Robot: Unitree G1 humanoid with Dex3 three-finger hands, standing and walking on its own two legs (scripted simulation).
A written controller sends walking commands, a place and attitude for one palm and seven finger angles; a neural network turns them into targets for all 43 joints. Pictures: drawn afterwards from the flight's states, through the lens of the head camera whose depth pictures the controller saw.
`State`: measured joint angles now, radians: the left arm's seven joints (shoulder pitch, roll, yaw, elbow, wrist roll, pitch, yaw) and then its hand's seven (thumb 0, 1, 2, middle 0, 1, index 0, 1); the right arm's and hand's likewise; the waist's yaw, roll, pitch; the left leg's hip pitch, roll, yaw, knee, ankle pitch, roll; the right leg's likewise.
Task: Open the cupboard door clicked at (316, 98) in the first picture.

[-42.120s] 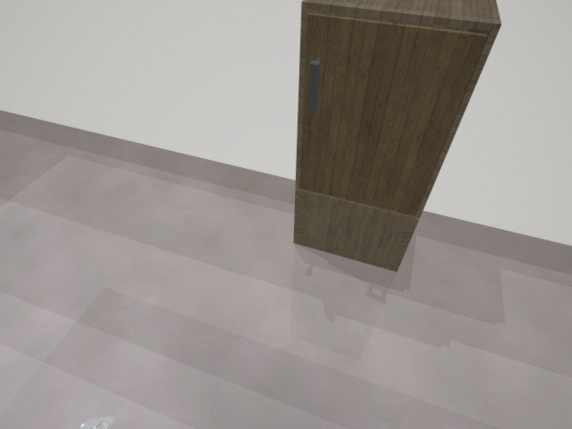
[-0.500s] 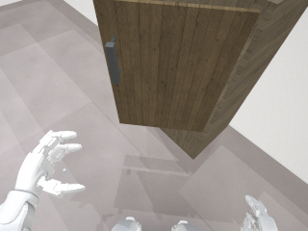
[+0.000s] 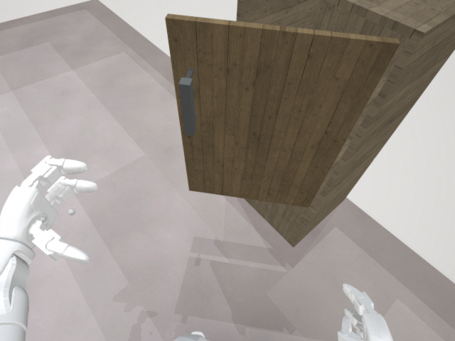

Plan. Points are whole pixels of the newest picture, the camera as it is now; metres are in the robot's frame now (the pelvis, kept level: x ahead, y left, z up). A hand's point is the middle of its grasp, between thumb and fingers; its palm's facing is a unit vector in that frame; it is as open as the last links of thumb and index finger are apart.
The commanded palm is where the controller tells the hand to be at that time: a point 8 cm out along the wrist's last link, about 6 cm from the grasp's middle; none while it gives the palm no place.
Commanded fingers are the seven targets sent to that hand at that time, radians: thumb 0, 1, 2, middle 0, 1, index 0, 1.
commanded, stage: raise the hand with hooked fingers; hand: left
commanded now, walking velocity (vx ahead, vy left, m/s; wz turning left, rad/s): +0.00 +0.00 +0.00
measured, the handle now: (190, 102) +0.59 +0.13 +0.06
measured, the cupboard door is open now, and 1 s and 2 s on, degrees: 41 41 41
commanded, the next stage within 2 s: move the hooked fingers beside the handle in 0.52 s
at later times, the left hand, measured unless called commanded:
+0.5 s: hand (75, 212) +0.28 +0.27 +0.08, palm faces -0.03 -1.00 -0.05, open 14.0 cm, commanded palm +0.26 +0.31 +0.08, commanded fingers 0.00 -0.50 0.30 -0.30 -1.20 -0.30 -1.20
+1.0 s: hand (108, 180) +0.35 +0.24 +0.08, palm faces -0.06 -1.00 -0.03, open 14.0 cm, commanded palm +0.32 +0.29 +0.07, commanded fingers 0.00 -0.50 0.30 -0.30 -1.20 -0.30 -1.20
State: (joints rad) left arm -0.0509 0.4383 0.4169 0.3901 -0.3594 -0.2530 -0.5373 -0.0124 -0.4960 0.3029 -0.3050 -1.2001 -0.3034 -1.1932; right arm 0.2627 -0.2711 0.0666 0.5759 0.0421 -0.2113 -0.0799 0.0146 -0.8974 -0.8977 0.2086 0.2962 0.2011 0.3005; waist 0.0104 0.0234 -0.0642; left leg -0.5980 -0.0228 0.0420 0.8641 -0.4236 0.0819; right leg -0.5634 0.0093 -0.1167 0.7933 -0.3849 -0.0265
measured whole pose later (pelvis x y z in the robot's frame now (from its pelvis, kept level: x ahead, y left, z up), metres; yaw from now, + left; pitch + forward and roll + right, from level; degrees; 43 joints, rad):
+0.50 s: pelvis +0.00 +0.00 +0.00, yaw +0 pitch +8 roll -2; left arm -0.05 0.44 0.43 0.44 -0.35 -0.27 -0.56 -0.01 -0.50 0.30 -0.31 -1.20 -0.30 -1.20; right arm 0.29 -0.29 0.05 0.58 0.04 -0.21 -0.07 0.02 -0.90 -0.90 0.21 0.30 0.20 0.30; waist -0.01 0.02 -0.06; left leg -0.57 -0.02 0.05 0.82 -0.40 0.08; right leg -0.54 0.01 -0.11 0.76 -0.36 -0.03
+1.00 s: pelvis +0.00 -0.03 +0.00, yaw -1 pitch +11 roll -1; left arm -0.30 0.49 0.43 0.68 -0.31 -0.27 -0.56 -0.01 -0.50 0.30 -0.31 -1.20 -0.30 -1.20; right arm 0.29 -0.30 0.05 0.60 0.04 -0.18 -0.08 0.01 -0.90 -0.90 0.21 0.30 0.20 0.30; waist -0.04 0.02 -0.07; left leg -0.62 0.00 0.05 0.84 -0.41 0.05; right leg -0.61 0.03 -0.11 0.79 -0.38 -0.06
